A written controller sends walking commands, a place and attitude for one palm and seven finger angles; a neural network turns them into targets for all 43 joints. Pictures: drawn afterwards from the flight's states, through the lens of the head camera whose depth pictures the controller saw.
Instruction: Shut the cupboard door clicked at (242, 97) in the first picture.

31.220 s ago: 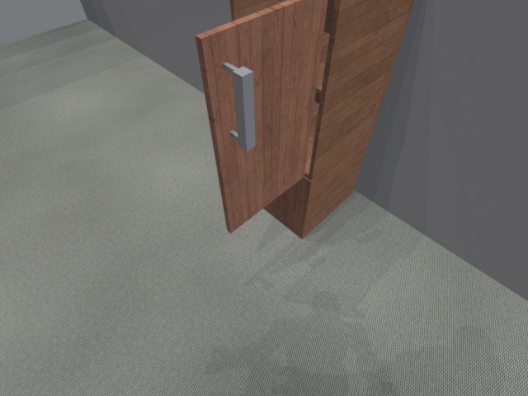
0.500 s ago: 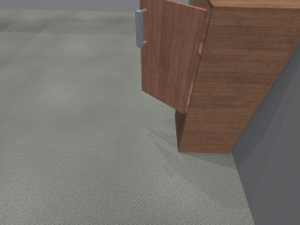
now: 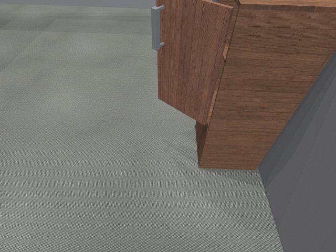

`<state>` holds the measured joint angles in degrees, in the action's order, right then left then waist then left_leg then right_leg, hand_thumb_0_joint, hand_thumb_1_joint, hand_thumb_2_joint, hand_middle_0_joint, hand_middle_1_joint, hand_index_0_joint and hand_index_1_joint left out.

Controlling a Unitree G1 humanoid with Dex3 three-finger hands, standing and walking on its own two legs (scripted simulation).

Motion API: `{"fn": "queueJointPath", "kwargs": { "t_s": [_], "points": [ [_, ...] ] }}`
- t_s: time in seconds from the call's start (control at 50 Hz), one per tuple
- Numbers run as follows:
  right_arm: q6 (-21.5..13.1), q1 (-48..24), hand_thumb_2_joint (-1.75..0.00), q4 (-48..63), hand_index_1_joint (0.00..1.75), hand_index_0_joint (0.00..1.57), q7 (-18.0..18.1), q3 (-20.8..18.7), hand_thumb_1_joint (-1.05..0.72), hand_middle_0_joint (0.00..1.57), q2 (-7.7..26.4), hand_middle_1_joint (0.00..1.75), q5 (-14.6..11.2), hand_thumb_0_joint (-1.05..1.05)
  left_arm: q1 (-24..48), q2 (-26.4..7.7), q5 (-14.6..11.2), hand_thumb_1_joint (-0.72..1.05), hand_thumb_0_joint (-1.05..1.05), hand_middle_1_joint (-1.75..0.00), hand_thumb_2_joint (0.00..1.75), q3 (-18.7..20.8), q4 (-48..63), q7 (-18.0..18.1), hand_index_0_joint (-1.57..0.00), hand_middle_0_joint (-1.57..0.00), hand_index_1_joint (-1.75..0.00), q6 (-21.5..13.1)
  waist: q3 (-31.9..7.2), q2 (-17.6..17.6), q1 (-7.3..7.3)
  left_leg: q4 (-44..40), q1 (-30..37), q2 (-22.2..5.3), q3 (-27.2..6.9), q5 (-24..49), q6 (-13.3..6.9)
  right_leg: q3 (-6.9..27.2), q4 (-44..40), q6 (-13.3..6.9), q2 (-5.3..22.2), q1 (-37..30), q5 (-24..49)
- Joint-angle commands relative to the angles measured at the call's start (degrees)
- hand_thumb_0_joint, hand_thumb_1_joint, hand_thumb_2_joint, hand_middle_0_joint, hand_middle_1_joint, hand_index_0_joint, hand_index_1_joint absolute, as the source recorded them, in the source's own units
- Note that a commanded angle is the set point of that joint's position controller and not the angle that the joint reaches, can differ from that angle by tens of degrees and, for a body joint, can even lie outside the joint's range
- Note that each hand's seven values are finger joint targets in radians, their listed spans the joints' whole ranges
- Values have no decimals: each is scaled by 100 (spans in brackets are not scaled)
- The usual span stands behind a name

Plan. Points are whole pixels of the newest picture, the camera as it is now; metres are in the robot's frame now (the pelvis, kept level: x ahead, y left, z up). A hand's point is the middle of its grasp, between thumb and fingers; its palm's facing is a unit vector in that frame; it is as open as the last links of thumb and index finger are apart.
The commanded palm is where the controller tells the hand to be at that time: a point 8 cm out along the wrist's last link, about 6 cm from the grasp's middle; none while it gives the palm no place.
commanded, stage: walk to a spot facing it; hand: left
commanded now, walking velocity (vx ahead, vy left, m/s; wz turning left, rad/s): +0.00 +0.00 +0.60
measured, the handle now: (159, 28) +0.98 +0.08 +0.10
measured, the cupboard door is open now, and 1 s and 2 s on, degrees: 52 52 52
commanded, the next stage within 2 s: none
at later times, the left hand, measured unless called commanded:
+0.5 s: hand out of the picture +0.02 +0.25 -0.18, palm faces +0.28 -0.94 -0.21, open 7.4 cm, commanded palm none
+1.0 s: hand out of the picture -0.06 +0.19 -0.16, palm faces +0.53 -0.79 -0.30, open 7.4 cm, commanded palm none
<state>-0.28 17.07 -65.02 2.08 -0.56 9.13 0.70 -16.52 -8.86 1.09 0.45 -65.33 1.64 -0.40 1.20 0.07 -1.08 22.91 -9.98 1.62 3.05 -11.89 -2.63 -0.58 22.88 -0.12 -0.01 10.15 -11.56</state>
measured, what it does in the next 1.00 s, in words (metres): steps on the spot, turning left: right foot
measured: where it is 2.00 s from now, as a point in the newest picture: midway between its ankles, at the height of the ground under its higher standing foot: outside the picture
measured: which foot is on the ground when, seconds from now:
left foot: down 0.00-0.82, up 0.84-1.00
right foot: down 0.00-0.28, up 0.30-0.82, down 0.84-1.00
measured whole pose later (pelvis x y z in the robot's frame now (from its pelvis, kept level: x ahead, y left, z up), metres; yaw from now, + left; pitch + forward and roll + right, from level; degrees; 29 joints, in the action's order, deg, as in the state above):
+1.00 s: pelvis +0.00 -0.03 +0.00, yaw +35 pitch +2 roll +1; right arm 4.1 13.0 -53.2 -1.1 -5.6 15.2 1.6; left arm -12.1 -11.9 1.7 3.0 -52.2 1.5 1.6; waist 4.7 -1.3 -2.8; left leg 64.1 -31.2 3.2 -3.0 -22.0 2.6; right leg -1.6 25.3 0.0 2.3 10.6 -16.6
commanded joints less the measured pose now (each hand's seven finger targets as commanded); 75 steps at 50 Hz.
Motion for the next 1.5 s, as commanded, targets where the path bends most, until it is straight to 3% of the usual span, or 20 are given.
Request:
{"fn": "queueJointPath", "kwargs": {
  "t_s": [0.0, 0.18, 0.22, 0.26, 0.3, 0.36, 0.74, 0.78, 0.8, 0.82, 0.86, 0.92, 1.1, 1.16, 1.2, 1.22, 1.24, 1.26, 1.36, 1.48],
  "points": [
    [21, 277, -90, 251, 30, 20, -18, -79, -90, 20, 468, 30, -7, 0, -380, -618, -23, 90, 0, -30, 90, 189, 249, 81, -20, -20, -30, 15, 411, 21, 95, -222, -593, -650, -815, 408, 33, 350, -119, -169, 698, 149, 82],
    [192, 70, -90, 785, 30, 20, -144, -296, -90, 20, 466, 30, 17, 0, 173, -1080, 67, 90, 0, -30, 90, 516, 937, 118, -20, -20, -30, 71, 25, 911, 11, 2014, -1167, -352, -288, -1293, 279, 560, -194, -1011, 2086, 232, 691],
    [158, 234, -90, 810, 30, 20, -181, -309, -90, 20, 538, 30, 8, 0, 284, -1110, 52, 90, 0, -30, 90, 557, 1067, 91, -20, -20, -30, 98, -22, 359, -90, 894, -580, -541, -440, -215, 247, 4, 635, -613, 1858, 571, 747],
    [82, 584, -90, 846, 30, 20, -112, -398, -90, 20, 1143, 30, 116, 0, 211, -707, -37, 90, 0, -30, 90, 494, 1285, 44, -20, -20, -30, 171, -55, -2028, -166, -367, 105, -2016, -3025, 2751, -614, -758, 2744, 290, 363, 1814, -1882],
    [129, 694, -90, 783, 30, 20, -6, -425, -90, 20, 1202, 30, 144, 0, 655, -811, 46, 90, 0, -30, 90, 518, 1382, 81, -20, -20, -30, 285, -29, -1399, -236, -735, -64, -1938, -3135, 1711, -557, 212, 3963, 148, 404, 2154, -1865],
    [49, 319, -90, 992, 30, 20, 50, -397, -90, 20, 1143, 30, 117, 0, 682, -830, 55, 90, 0, -30, 90, 541, 1402, -1, -20, -20, -30, 205, -81, -363, -58, -564, 146, -1535, -2647, 1865, -301, 294, 4240, 308, 377, 2369, -973],
    [266, -373, -90, 1464, 30, 20, -80, -665, -90, 20, 1499, 30, 115, 0, 372, -1099, -20, 90, 0, -30, 90, 510, 1746, 19, -20, -20, -30, 231, -505, -1013, 114, -462, -630, -696, -3319, 368, -372, 255, 922, 288, -295, 264, -836],
    [297, -447, -90, 1514, 30, 20, -143, -671, -90, 20, 1232, 30, 23, 0, 1, -1419, 0, 90, 0, -30, 90, 597, 1687, 62, -20, -20, -30, 172, -584, -328, 278, 100, -1688, -211, -2709, -646, 69, 647, -430, 79, 238, -1034, -542],
    [300, -321, -90, 1570, 30, 20, -156, -648, -90, 20, 934, 30, -18, 0, 59, -1828, 78, 90, 0, -30, 90, 671, 1767, 96, -20, -20, -30, 135, -480, 1098, 277, 1511, -2651, 450, -1771, -1682, 425, 2368, -1197, -472, 1639, -1295, -1611],
    [277, -324, -90, 1613, 30, 20, -156, -673, -90, 20, 1065, 30, 67, 0, 520, -1857, 103, 90, 0, -30, 90, 601, 1898, 106, -20, -20, -30, 159, -94, 1439, 173, 3213, -2653, 659, -1067, -1987, 502, 2974, -1450, -934, 2612, -229, -1709],
    [368, 106, -90, 1517, 30, 20, -241, -672, -90, 20, 1017, 30, 122, 0, 1342, -1510, 56, 90, 0, -30, 90, 528, 2136, 126, -20, -20, -30, 145, 63, 749, -385, 4524, -2254, 281, -1026, -1584, 445, 2056, -1199, -939, 2236, 725, -1385],
    [324, -222, -90, 1538, 30, 20, -353, -559, -90, 20, 985, 30, 88, 0, 851, -1193, 28, 90, 0, -30, 90, 474, 1940, 64, -20, -20, -30, -19, 87, 1008, -172, 4557, -2521, -68, -625, -993, 553, 828, -617, -729, 1510, -160, 555],
    [119, -1481, -90, 1878, 30, 20, -456, -346, -90, 20, 697, 30, 48, 0, -627, -1464, 107, 90, 0, -30, 90, 651, 1380, -72, -20, -20, -30, -184, 91, 1278, 517, 2368, -2589, -286, 136, -1358, 445, 205, -378, -649, 1959, -1569, 1388],
    [38, -1382, -90, 1869, 30, 20, -476, -335, -90, 20, 671, 30, 20, 0, -575, -1528, 118, 90, 0, -30, 90, 696, 1367, -105, -20, -20, -30, -196, 61, 1312, 410, 1546, -1852, -222, 382, -1352, 314, -68, -151, -575, 2088, -1277, 1349],
    [-41, -626, -90, 1659, 30, 20, -437, -363, -90, 20, 829, 30, 68, 0, -336, -1596, 50, 90, 0, -30, 90, 697, 1410, -140, -20, -20, -30, -208, -212, 899, -57, 562, -212, 134, 711, -669, 207, -734, 854, -269, 1803, -531, 1837],
    [-84, 145, -90, 1437, 30, 20, -388, -471, -90, 20, 1236, 30, 86, 0, -343, -1402, 17, 90, 0, -30, 90, 654, 1463, -173, -20, -20, -30, -207, -711, 85, -441, 181, 1366, -266, 140, -437, 32, -1109, 2224, -8, 1600, 434, 1424],
    [-117, 908, -90, 1284, 30, 20, -325, -696, -90, 20, 2034, 30, 159, 0, -207, -952, -34, 90, 0, -30, 90, 550, 1765, -270, -20, -20, -30, -189, -1077, -1909, -816, -97, 2642, -2117, -2722, -270, -760, -1258, 4099, 394, 664, 2673, -2013],
    [-79, 1489, -90, 1126, 30, 20, -243, -701, -90, 20, 2194, 30, 99, 0, 636, -1019, 30, 90, 0, -30, 90, 466, 2144, -238, -20, -20, -30, -158, -1063, -1501, -1064, -436, 2797, -2555, -3297, 354, -1165, -454, 4836, 279, 636, 3462, -2399],
    [-293, 62, -90, 1380, 30, 20, -88, -384, -90, 20, 1267, 30, 89, 0, 411, -894, 87, 90, 0, -30, 90, 507, 1729, -309, -20, -20, -30, -91, 251, -821, -158, -809, 560, -1645, -1768, 763, -784, -34, 4418, 331, 896, 2815, -771],
    [-382, 306, -90, 1128, 30, 20, -70, -360, -90, 20, 1149, 30, 31, 0, 673, -762, 63, 90, 0, -30, 90, 427, 1759, -357, -20, -20, -30, -54, 291, -558, -40, -1031, 702, -1351, -1225, 1343, -885, -119, 3093, 420, 763, 2803, 246]
  ]
}}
